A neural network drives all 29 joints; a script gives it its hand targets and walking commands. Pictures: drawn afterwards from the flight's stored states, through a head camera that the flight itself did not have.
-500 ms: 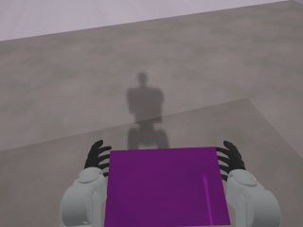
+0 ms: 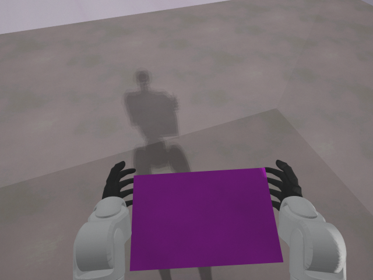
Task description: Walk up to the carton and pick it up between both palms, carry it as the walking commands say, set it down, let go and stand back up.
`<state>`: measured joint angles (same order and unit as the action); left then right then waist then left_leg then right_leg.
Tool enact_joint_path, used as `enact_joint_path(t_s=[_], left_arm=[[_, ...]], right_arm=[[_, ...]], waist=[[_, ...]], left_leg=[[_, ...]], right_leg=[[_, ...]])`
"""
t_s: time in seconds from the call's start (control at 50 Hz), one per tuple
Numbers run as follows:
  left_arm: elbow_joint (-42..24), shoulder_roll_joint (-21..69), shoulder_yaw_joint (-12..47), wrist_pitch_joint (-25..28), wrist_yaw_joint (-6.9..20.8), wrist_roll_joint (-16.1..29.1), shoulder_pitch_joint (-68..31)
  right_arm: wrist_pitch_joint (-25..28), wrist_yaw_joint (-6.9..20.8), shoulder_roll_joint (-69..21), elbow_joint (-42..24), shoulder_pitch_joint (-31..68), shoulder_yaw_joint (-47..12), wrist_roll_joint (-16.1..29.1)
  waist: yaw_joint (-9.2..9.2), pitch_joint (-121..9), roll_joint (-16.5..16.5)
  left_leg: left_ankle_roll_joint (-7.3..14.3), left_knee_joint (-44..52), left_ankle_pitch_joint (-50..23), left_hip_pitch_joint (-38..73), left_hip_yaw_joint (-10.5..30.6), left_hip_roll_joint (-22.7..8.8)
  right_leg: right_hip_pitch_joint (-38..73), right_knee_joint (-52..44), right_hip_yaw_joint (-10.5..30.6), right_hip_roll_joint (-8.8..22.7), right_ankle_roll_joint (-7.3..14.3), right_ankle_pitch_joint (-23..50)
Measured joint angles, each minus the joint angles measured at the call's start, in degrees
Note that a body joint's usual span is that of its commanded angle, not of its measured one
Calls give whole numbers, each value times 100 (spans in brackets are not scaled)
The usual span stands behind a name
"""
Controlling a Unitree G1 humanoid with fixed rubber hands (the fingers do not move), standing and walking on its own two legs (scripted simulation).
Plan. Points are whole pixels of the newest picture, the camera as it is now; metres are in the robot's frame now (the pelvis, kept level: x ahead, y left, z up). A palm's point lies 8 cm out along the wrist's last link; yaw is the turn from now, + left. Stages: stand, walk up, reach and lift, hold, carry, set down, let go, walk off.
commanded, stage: carry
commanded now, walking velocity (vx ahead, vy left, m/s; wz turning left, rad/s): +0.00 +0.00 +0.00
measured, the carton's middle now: (201, 220) +0.26 -0.01 -0.02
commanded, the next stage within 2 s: none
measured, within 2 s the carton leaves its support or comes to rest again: neither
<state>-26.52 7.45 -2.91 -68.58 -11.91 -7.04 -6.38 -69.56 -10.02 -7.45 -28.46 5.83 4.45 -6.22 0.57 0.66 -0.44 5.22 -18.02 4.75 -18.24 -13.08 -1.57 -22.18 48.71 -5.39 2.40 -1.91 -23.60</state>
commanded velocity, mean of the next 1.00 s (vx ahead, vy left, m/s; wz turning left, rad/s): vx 0.00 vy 0.00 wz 0.00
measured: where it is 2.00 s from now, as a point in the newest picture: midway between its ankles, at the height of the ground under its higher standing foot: outside the picture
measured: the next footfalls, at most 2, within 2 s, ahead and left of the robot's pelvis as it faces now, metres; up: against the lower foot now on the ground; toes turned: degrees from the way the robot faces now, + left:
right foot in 0.26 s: +0.21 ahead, -0.14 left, +0.00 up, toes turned -3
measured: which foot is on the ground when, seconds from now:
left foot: down 0.00-1.00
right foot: up 0.00-0.24, down 0.26-1.00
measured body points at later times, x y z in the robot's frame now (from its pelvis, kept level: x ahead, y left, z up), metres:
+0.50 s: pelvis +0.12 -0.06 -0.01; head +0.10 -0.08 +0.44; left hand +0.38 +0.11 +0.09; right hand +0.39 -0.21 +0.08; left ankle +0.06 +0.06 -0.75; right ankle +0.17 -0.13 -0.75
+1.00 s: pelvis +0.09 -0.03 -0.01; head +0.06 -0.04 +0.44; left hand +0.35 +0.15 +0.07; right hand +0.37 -0.18 +0.08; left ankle +0.06 +0.06 -0.75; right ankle +0.17 -0.13 -0.75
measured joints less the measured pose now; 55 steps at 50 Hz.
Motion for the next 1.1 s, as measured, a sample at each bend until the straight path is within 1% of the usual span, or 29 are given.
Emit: enact_joint_path(t_s=[0.06, 0.14, 0.2, 0.24, 0.26, 0.28, 0.3, 0.34, 0.36, 0.38, 0.42, 0.48, 0.54, 0.58, 0.64, 0.74, 0.8, 0.84, 0.86, 0.88, 0.9, 0.92, 0.94, 0.96, 0.98, 1.04, 1.1], left_arm=[[-170, 1, 113, 76, -26, 11, 42], [-309, -7, 235, 46, -77, -14, 124], [-332, -9, 216, -68, -81, -23, 138], [-302, -7, 189, -147, -87, -8, 102], [-290, -5, 178, -192, -88, -10, 86], [-236, -5, 174, -208, -80, -17, 85], [-141, -6, 158, -194, -55, -29, 95], [66, -3, 93, -200, 13, -30, 51], [170, -1, 65, -205, 41, -26, 32], [234, -1, 38, -220, 65, -27, 21], [321, 0, -1, -225, 103, -28, -1], [408, -1, -46, -166, 155, -35, 16], [397, 0, -67, -120, 151, -28, 0], [475, 1, -94, -21, 183, -81, -11], [395, -1, -118, 32, 196, -79, 43], [285, -8, -97, 50, 148, -43, 135], [539, -7, -133, 85, 177, -120, 110], [453, -10, -110, 27, 145, -99, 158], [498, -11, -120, 52, 189, -119, 154], [737, -9, -161, 148, 255, -157, 97], [875, -6, -170, 203, 245, -174, 74], [898, -6, -161, 240, 213, -165, 92], [770, -8, -127, 228, 156, -111, 132], [682, -10, -106, 239, 181, -103, 148], [806, -10, -118, 308, 234, -144, 101], [1098, -3, -160, 438, 254, -204, 15], [841, -8, -101, 389, 186, -140, 105]], right_arm=[[129, 41, 11, -235, -154, -4, 3], [162, 132, 10, -349, -261, 17, -14], [79, 161, 10, -318, -261, -20, -60], [18, 157, 11, -292, -253, -25, -75], [1, 163, 12, -274, -262, -34, -89], [-20, 165, 14, -229, -258, -31, -101], [-62, 149, 14, -160, -229, -25, -107], [-185, 86, 14, -74, -185, -32, -134], [-231, 60, 15, -29, -184, -40, -152], [-270, 36, 15, 3, -183, -54, -162], [-304, -14, 14, 33, -192, -75, -158], [-331, -74, 13, 92, -146, -93, -146], [-305, -102, 8, 108, -84, -74, -108], [-181, -56, 7, 256, -31, -78, -145], [-137, -74, 6, 234, -19, -123, -128], [-67, -29, 7, 225, -58, -152, -135], [38, 31, 6, 558, -24, -127, -180], [30, 22, 8, 497, -97, -148, -147], [47, 35, 11, 512, -110, -154, -169], [133, 77, 10, 725, -62, -116, -226], [183, 72, 7, 856, -32, -97, -238], [214, 57, 6, 890, -29, -91, -221], [207, 31, 7, 769, -64, -104, -189], [236, 53, 9, 687, -94, -108, -195], [338, 119, 9, 817, -73, -71, -245], [476, 130, 5, 1087, -7, -26, -273], [445, 82, 10, 847, -100, -68, -194]], waist=[[0, 60, 13], [-132, -171, 24], [-200, -347, 11], [-235, -470, 31], [-239, -558, 70], [-254, -665, 40], [-246, -756, -83], [-170, -848, -258], [-139, -874, -296], [-93, -883, -313], [10, -886, -326], [103, -814, -285], [138, -724, -243], [122, -694, -209], [97, -649, -159], [44, -649, -106], [21, -754, -64], [8, -760, -39], [-10, -764, -19], [-26, -794, -5], [-33, -810, 13], [-34, -810, 27], [-42, -780, 40], [-48, -754, 57], [-49, -763, 66], [-29, -769, 49], [-15, -733, 68]], left_leg=[[-3, 162, 79, 279, 200, -30], [-133, 103, 336, 518, 360, -76], [-242, -102, 624, 695, 409, -92], [-315, -351, 866, 758, 420, -54], [-352, -519, 1011, 763, 418, -3], [-390, -719, 1175, 735, 411, 4], [-430, -909, 1332, 699, 424, -60], [-512, -1180, 1406, 635, 500, -139], [-535, -1231, 1468, 637, 530, -148], [-549, -1197, 1522, 671, 564, -149], [-583, -1092, 1582, 697, 626, -176], [-634, -1022, 1489, 709, 620, -176], [-665, -1010, 1461, 687, 632, -199], [-681, -1028, 1464, 680, 620, -226], [-688, -1045, 1445, 642, 618, -244], [-626, -1043, 1390, 619, 610, -210], [-594, -1015, 1346, 592, 599, -176], [-552, -962, 1297, 598, 596, -137], [-534, -947, 1281, 608, 588, -119], [-518, -941, 1270, 611, 582, -107], [-502, -933, 1260, 613, 573, -88], [-486, -920, 1248, 615, 563, -66], [-468, -915, 1239, 615, 553, -47], [-450, -903, 1227, 623, 542, -24], [-434, -887, 1214, 633, 538, -1], [-387, -930, 1220, 630, 524, 33], [-337, -950, 1221, 613, 504, 91]], right_leg=[[-252, -809, 2, 63, -31, 458], [-425, -1154, -57, 78, -34, 978], [-227, -1621, -218, 19, -68, 1309], [20, -2094, -322, -11, -62, 1748], [166, -2332, -310, -1, -15, 2058], [257, -2392, -284, -12, 157, 1965], [286, -2342, -286, -70, 307, 1732], [279, -2151, -305, -130, 455, 1355], [269, -2093, -300, -134, 427, 1308], [262, -2054, -299, -135, 346, 1320], [222, -1982, -335, -162, 430, 1208], [211, -2001, -332, -172, 593, 1194], [200, -2026, -348, -191, 585, 1210], [203, -2051, -340, -218, 589, 1237], [196, -2112, -339, -238, 596, 1302], [207, -2182, -327, -207, 557, 1405], [205, -2266, -314, -179, 521, 1485], [221, -2331, -308, -148, 493, 1546], [228, -2343, -298, -132, 477, 1567], [238, -2363, -291, -121, 461, 1589], [237, -2369, -281, -104, 444, 1606], [233, -2372, -268, -84, 428, 1620], [227, -2371, -255, -67, 411, 1632], [224, -2363, -241, -44, 394, 1640], [229, -2363, -235, -22, 378, 1648], [243, -2360, -219, 16, 330, 1676], [202, -2290, -191, 79, 285, 1663]])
